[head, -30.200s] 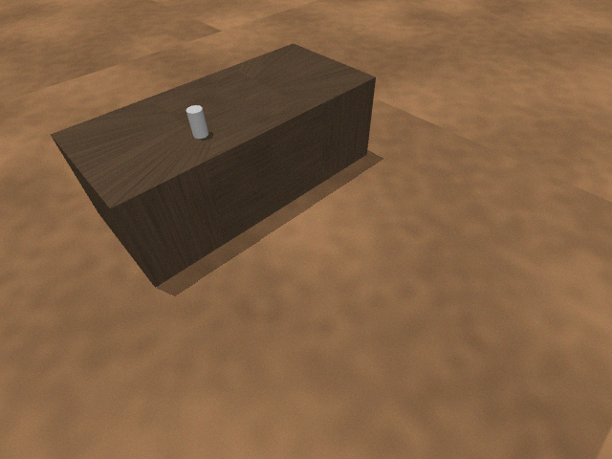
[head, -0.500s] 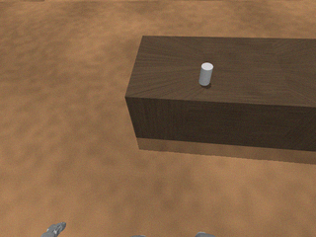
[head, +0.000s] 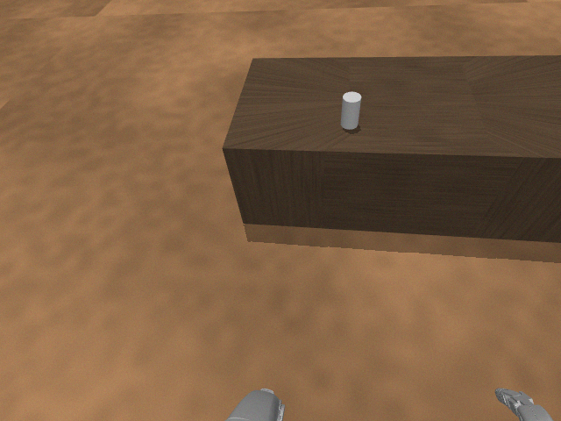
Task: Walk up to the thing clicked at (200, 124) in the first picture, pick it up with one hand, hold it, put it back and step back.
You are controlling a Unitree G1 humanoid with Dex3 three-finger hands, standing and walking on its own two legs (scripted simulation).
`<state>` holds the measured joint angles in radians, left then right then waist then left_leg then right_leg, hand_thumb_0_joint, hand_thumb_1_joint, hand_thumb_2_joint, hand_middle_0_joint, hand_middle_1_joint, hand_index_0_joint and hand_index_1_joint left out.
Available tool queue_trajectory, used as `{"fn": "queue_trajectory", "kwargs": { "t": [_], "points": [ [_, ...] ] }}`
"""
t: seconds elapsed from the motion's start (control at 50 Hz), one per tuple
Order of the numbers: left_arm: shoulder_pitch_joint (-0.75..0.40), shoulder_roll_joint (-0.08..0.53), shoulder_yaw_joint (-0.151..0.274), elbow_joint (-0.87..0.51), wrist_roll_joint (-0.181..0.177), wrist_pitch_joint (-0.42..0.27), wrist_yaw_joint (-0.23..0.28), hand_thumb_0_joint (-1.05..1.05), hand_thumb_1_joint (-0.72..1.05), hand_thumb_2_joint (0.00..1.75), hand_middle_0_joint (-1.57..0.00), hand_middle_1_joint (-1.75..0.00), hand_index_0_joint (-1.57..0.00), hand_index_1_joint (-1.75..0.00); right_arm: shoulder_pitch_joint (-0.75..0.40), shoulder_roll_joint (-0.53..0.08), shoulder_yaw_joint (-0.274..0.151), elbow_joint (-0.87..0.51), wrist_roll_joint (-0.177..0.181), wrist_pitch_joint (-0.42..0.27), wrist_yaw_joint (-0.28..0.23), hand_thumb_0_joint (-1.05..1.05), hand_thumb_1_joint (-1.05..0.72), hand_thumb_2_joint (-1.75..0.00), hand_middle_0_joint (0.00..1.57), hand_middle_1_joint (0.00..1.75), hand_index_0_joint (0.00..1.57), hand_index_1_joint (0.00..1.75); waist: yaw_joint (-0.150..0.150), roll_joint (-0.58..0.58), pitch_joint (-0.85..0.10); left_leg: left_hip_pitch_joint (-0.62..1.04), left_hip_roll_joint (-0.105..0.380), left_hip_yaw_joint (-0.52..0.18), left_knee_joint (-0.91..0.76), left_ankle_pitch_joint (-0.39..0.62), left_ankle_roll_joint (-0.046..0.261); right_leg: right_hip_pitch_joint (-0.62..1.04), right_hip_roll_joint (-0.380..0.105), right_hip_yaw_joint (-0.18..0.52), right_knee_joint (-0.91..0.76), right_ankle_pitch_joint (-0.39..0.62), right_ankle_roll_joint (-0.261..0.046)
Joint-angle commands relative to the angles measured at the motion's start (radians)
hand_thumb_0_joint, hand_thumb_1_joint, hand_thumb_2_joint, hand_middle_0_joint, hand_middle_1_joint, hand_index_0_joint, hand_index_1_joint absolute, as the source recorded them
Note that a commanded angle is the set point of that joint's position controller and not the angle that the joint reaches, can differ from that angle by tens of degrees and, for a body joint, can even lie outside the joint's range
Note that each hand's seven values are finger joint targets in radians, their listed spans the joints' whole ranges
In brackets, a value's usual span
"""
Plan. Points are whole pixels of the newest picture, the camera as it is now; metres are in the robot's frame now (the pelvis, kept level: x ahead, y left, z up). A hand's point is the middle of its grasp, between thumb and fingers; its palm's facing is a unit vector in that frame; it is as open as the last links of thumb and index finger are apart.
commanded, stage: step back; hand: right
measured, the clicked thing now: (350, 111) +1.08 -0.15 -0.25
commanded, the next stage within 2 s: stand in 1.08 s
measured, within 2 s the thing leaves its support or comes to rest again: neither
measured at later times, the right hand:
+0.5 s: hand out of the picture +0.03 -0.25 -0.15, palm faces -0.10 +0.93 -0.34, open 7.4 cm
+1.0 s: hand out of the picture +0.09 -0.21 -0.14, palm faces -0.06 +0.94 -0.33, open 7.4 cm
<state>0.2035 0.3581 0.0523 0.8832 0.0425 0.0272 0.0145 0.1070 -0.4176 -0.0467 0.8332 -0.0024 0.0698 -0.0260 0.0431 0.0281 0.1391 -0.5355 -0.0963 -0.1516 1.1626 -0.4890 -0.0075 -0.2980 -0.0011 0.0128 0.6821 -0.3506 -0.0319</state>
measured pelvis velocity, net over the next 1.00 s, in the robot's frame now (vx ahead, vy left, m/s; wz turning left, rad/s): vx -0.03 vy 0.03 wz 0.05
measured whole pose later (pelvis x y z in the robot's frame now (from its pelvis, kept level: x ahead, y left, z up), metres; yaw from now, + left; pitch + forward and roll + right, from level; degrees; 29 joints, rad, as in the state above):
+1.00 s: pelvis -0.03 +0.03 +0.01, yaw +3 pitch -2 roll +0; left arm 0.11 0.38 0.03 1.06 0.01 -0.04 0.01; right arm 0.08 -0.33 -0.03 1.05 -0.01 0.00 0.01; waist 0.02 0.01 0.07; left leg -0.19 0.03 0.03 0.54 -0.30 -0.01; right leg -0.18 -0.01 0.02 0.52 -0.30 0.01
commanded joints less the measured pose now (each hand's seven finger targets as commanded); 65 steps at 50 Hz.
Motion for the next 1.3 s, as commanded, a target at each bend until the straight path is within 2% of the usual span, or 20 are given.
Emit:
{"fn": "queue_trajectory", "kwargs": {
  "t": [0.0,0.1,0.16,0.18,0.2,0.22,0.26,0.38,0.42,0.44,0.52,0.6,0.62,0.66,0.68,0.78,0.88,1.04,1.16,1.28],
  "points": [
    [-0.035,0.278,0.086,-0.103,0.011,-0.045,0.026,0.00,0.90,0.90,-0.20,-0.30,-0.20,-0.30,0.023,-0.158,-0.048,-0.050,-0.017,-0.030,-0.002,0.00,-0.90,-0.90,0.20,0.30,0.20,0.30,0.002,-0.135,-0.135,0.004,0.030,0.027,-0.032,0.004,-0.015,0.103,-0.227,0.220,-0.208,0.273,-0.163],
    [-0.024,0.324,0.098,-0.080,0.005,-0.043,0.019,0.00,0.90,0.90,-0.20,-0.30,-0.20,-0.30,0.022,-0.169,-0.058,-0.022,-0.034,-0.046,0.020,0.00,-0.90,-0.90,0.20,0.30,0.20,0.30,0.016,-0.228,-0.147,0.136,0.099,0.106,-0.440,-0.072,0.000,0.108,-0.289,0.303,-0.271,-0.096,-0.173],
    [-0.026,0.272,0.064,-0.069,0.001,-0.032,0.008,0.00,0.90,0.90,-0.20,-0.30,-0.20,-0.30,0.122,-0.162,-0.073,0.065,-0.030,-0.061,0.029,0.00,-0.90,-0.90,0.20,0.30,0.20,0.30,-0.035,-0.125,-0.146,0.458,0.072,0.122,-0.744,0.079,0.051,-0.122,-0.190,0.156,-0.180,-0.169,-0.081],
    [-0.011,0.220,0.050,-0.062,-0.004,-0.032,0.003,0.00,0.90,0.90,-0.20,-0.30,-0.20,-0.30,0.149,-0.189,-0.081,0.074,-0.047,-0.069,0.028,0.00,-0.90,-0.90,0.20,0.30,0.20,0.30,-0.047,0.018,-0.165,0.523,0.196,-0.093,-0.824,-0.078,0.086,-0.244,-0.132,0.096,-0.047,-0.215,-0.037],
    [-0.067,0.207,0.047,-0.061,-0.026,-0.036,0.003,0.00,0.90,0.90,-0.20,-0.30,-0.20,-0.30,0.080,-0.276,-0.080,0.050,-0.044,-0.072,0.030,0.00,-0.90,-0.90,0.20,0.30,0.20,0.30,-0.065,0.202,-0.121,0.318,0.412,-0.398,-0.955,-0.416,0.206,-0.265,0.000,-0.052,0.116,-0.245,0.023],
    [-0.110,0.276,0.073,-0.041,-0.015,-0.038,0.003,0.00,0.90,0.90,-0.20,-0.30,-0.20,-0.30,0.022,-0.294,-0.085,0.035,-0.042,-0.077,0.034,0.00,-0.90,-0.90,0.20,0.30,0.20,0.30,-0.068,0.129,-0.043,0.120,0.455,-0.425,-0.985,-0.443,0.263,-0.155,-0.040,0.036,0.226,-0.237,0.026],
    [-0.051,0.229,0.059,-0.011,-0.033,-0.042,-0.016,0.00,0.90,0.90,-0.20,-0.30,-0.20,-0.30,-0.050,-0.193,-0.047,0.035,-0.046,-0.096,0.023,0.00,-0.90,-0.90,0.20,0.30,0.20,0.30,-0.011,0.039,-0.031,0.174,0.316,-0.187,-0.900,-0.145,0.187,-0.128,-0.026,0.053,0.217,-0.099,0.019],
    [0.034,0.204,0.061,0.068,-0.014,-0.075,-0.011,0.00,0.90,0.90,-0.20,-0.30,-0.20,-0.30,-0.010,-0.155,-0.043,0.057,-0.033,-0.070,0.035,0.00,-0.90,-0.90,0.20,0.30,0.20,0.30,0.001,0.083,-0.091,0.128,0.235,-0.004,-0.705,-0.052,0.105,0.219,0.021,-0.017,-0.284,0.017,0.003],
    [0.072,0.328,0.087,0.086,-0.002,-0.094,0.000,0.00,0.90,0.90,-0.20,-0.30,-0.20,-0.30,-0.015,-0.106,-0.033,0.049,-0.027,-0.069,0.030,0.00,-0.90,-0.90,0.20,0.30,0.20,0.30,0.023,-0.165,-0.080,-0.018,0.076,0.081,-0.410,-0.075,0.032,0.182,-0.266,0.485,-0.450,-0.328,-0.116],
    [0.009,0.360,0.091,0.059,0.004,-0.098,-0.001,0.00,0.90,0.90,-0.20,-0.30,-0.20,-0.30,-0.004,-0.153,-0.050,0.064,-0.033,-0.069,0.025,0.00,-0.90,-0.90,0.20,0.30,0.20,0.30,0.003,-0.142,-0.024,0.049,0.109,0.046,-0.312,-0.082,0.016,0.023,-0.373,0.574,-0.477,-0.406,-0.200],
    [-0.052,0.291,0.077,0.044,-0.004,-0.100,0.002,0.00,0.90,0.90,-0.20,-0.30,-0.20,-0.30,0.058,-0.138,-0.048,0.098,-0.027,-0.085,0.034,0.00,-0.90,-0.90,0.20,0.30,0.20,0.30,-0.028,-0.127,-0.084,0.126,0.150,0.076,-0.391,0.019,0.019,0.049,-0.282,0.333,-0.392,-0.147,-0.153],
    [-0.085,0.252,0.048,0.038,-0.013,-0.079,-0.010,0.00,0.90,0.90,-0.20,-0.30,-0.20,-0.30,0.097,-0.116,-0.055,0.134,-0.033,-0.096,0.036,0.00,-0.90,-0.90,0.20,0.30,0.20,0.30,-0.061,-0.130,-0.119,0.385,0.096,0.161,-0.687,0.169,0.022,-0.073,-0.182,0.154,-0.261,0.020,-0.083],
    [-0.082,0.224,0.034,0.040,-0.014,-0.075,-0.012,0.00,0.90,0.90,-0.20,-0.30,-0.20,-0.30,0.104,-0.130,-0.062,0.140,-0.042,-0.099,0.029,0.00,-0.90,-0.90,0.20,0.30,0.20,0.30,-0.070,-0.087,-0.125,0.435,0.124,0.109,-0.728,0.196,0.031,-0.122,-0.155,0.123,-0.209,0.034,-0.057],
    [-0.068,0.181,0.021,0.052,-0.040,-0.064,-0.014,0.00,0.90,0.90,-0.20,-0.30,-0.20,-0.30,0.019,-0.204,-0.062,0.117,-0.040,-0.108,0.024,0.00,-0.90,-0.90,0.20,0.30,0.20,0.30,-0.034,0.099,-0.117,0.313,0.354,-0.210,-0.906,-0.093,0.133,-0.104,-0.011,-0.003,-0.046,-0.087,0.007],
    [-0.053,0.214,0.032,0.069,-0.034,-0.064,-0.012,0.00,0.90,0.90,-0.20,-0.30,-0.20,-0.30,-0.020,-0.217,-0.062,0.110,-0.036,-0.107,0.028,0.00,-0.90,-0.90,0.20,0.30,0.20,0.30,-0.024,0.073,-0.100,0.234,0.384,-0.199,-0.900,-0.113,0.175,-0.014,-0.022,-0.005,-0.019,-0.111,0.013],
    [-0.035,0.233,0.032,0.116,-0.033,-0.090,-0.006,0.00,0.90,0.90,-0.20,-0.30,-0.20,-0.30,-0.058,-0.147,-0.030,0.129,-0.023,-0.103,0.026,0.00,-0.90,-0.90,0.20,0.30,0.20,0.30,-0.009,0.061,-0.145,0.236,0.230,0.051,-0.734,0.304,0.056,0.175,-0.078,0.091,-0.225,0.245,-0.016],
    [-0.085,0.238,0.025,0.116,-0.039,-0.087,0.005,0.00,0.90,0.90,-0.20,-0.30,-0.20,-0.30,-0.036,-0.146,-0.036,0.160,-0.015,-0.104,0.018,0.00,-0.90,-0.90,0.20,0.30,0.20,0.30,-0.030,0.008,-0.216,0.386,0.219,0.100,-0.676,0.621,0.056,0.175,-0.112,0.093,-0.193,0.493,-0.023],
    [-0.145,0.233,0.020,0.117,-0.034,-0.076,0.009,0.00,0.90,0.90,-0.20,-0.30,-0.20,-0.30,-0.068,-0.128,-0.037,0.176,-0.015,-0.091,0.018,0.00,-0.90,-0.90,0.20,0.30,0.20,0.30,-0.036,-0.043,-0.187,0.375,0.217,0.113,-0.709,0.482,0.055,0.149,-0.118,0.110,-0.213,0.403,-0.023],
    [-0.173,0.203,-0.005,0.160,-0.045,-0.065,0.002,0.00,0.90,0.90,-0.20,-0.30,-0.20,-0.30,-0.090,-0.139,-0.016,0.211,-0.003,-0.108,0.019,0.00,-0.90,-0.90,0.20,0.30,0.20,0.30,-0.044,-0.008,-0.213,0.476,0.239,0.080,-0.808,0.681,0.033,0.214,-0.114,0.081,-0.295,0.493,0.013],
    [-0.193,0.209,-0.007,0.181,-0.037,-0.066,-0.002,0.00,0.90,0.90,-0.20,-0.30,-0.20,-0.30,-0.105,-0.129,-0.011,0.226,-0.002,-0.107,0.021,0.00,-0.90,-0.90,0.20,0.30,0.20,0.30,-0.048,-0.022,-0.200,0.474,0.234,0.090,-0.864,0.533,0.024,0.226,-0.123,0.084,-0.367,0.398,0.021]
  ]
}}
